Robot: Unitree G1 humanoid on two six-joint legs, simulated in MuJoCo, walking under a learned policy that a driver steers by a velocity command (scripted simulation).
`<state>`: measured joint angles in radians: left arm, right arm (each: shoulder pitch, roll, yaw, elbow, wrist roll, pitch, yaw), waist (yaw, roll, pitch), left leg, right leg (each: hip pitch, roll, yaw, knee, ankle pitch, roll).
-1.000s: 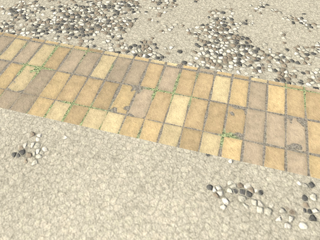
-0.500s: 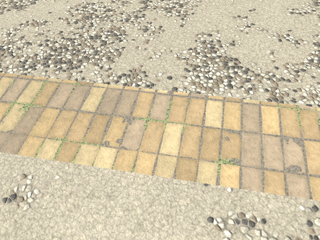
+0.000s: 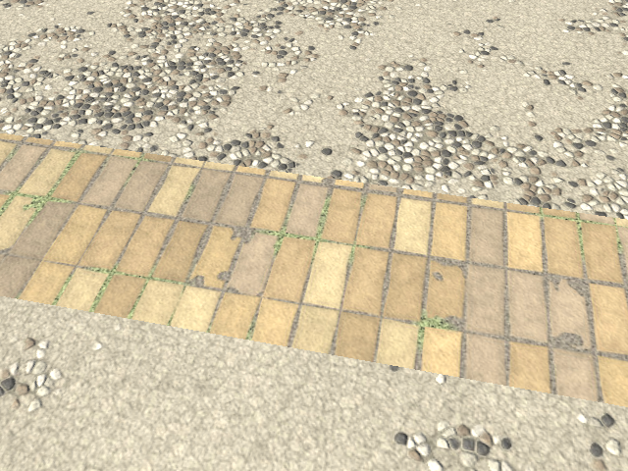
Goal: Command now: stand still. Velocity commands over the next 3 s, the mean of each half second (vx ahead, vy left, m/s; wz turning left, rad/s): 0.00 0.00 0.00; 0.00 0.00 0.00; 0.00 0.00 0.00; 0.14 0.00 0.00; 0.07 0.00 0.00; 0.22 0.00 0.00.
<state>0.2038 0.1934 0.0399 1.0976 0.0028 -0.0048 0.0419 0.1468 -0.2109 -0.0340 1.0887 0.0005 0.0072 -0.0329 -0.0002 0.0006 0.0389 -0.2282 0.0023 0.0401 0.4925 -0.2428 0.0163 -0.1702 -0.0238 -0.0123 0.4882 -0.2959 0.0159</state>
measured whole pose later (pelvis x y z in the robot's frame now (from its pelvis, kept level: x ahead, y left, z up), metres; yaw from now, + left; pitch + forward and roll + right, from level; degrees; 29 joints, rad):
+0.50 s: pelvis +0.00 +0.00 +0.00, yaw +0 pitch -1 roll +0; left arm 0.26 0.18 0.03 1.13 0.00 -0.01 0.05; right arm 0.19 -0.19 -0.03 1.12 0.00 0.01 -0.04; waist 0.00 0.00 0.04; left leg -0.24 0.00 0.04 0.49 -0.23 0.02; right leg -0.18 -0.03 -0.01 0.48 -0.29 0.02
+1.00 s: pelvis +0.00 +0.00 +0.00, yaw +0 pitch -1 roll +0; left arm 0.30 0.17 0.02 1.12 0.00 -0.01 0.05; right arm 0.22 -0.18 -0.02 1.11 0.00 0.00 -0.04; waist 0.00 0.00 0.03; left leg -0.24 0.00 0.04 0.49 -0.24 0.02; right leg -0.18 -0.03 -0.01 0.48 -0.29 0.02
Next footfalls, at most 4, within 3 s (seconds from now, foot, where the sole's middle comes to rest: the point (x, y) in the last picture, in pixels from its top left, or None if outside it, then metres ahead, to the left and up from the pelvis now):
2.24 left None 0.26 0.09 -0.77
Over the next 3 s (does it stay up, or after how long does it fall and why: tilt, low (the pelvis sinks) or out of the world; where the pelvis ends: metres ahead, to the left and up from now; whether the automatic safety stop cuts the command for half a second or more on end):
stays up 0.22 0.01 -0.01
